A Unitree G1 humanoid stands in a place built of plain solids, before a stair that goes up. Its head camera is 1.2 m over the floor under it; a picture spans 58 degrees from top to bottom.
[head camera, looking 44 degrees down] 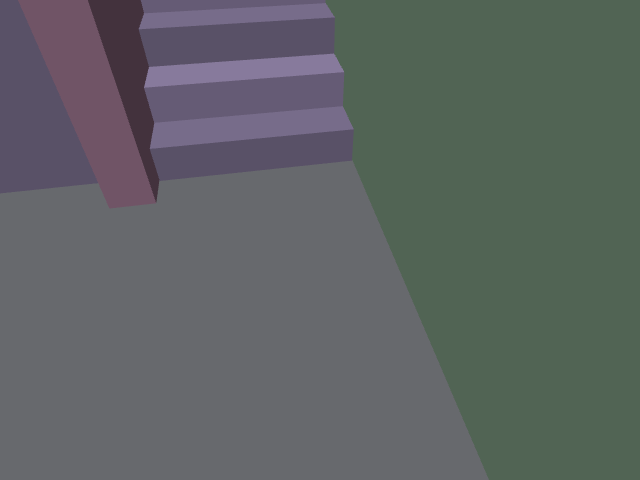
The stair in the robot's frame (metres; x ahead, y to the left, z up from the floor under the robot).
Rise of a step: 0.17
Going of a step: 0.24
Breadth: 0.92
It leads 11 degrees to the left of straight ahead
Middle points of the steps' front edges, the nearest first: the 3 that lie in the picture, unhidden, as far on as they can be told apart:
1.72 0.29 0.17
1.95 0.34 0.35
2.18 0.38 0.52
